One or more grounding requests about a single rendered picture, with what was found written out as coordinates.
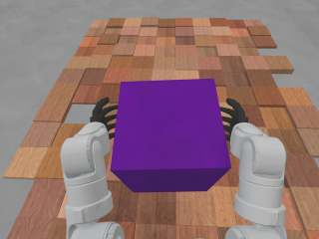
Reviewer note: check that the robot left hand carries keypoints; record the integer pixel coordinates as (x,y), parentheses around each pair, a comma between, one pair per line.
(98,115)

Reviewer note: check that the left robot forearm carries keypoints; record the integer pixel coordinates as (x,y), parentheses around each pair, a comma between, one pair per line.
(84,173)

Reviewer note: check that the robot right upper arm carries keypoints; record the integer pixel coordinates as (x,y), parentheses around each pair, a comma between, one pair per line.
(250,232)

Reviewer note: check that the right robot forearm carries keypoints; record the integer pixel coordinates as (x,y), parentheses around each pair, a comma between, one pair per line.
(262,160)

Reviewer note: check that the robot right hand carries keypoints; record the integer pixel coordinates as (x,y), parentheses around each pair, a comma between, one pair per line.
(238,116)

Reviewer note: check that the robot left upper arm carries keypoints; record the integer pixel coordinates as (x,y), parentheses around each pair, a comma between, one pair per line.
(100,230)

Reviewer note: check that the carton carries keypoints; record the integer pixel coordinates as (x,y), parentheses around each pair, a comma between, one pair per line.
(169,136)

